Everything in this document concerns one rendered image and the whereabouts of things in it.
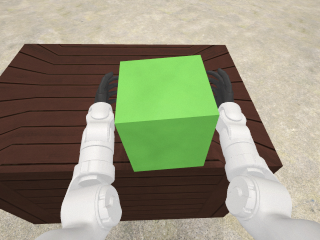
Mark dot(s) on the right robot hand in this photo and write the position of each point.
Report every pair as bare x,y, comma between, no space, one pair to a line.
223,92

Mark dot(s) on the right robot forearm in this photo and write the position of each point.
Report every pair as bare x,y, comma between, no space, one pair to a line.
238,148

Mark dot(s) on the left robot hand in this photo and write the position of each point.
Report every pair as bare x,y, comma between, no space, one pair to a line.
103,93

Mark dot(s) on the left robot forearm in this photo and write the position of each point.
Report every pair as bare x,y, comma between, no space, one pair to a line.
95,164

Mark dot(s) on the right robot upper arm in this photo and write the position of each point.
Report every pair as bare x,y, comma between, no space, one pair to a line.
264,207

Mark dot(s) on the left robot upper arm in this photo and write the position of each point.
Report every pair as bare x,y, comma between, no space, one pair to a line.
87,213

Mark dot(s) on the pedestal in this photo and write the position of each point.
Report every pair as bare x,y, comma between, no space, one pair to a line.
45,95

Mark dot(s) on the carton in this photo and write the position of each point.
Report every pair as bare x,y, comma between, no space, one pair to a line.
166,113

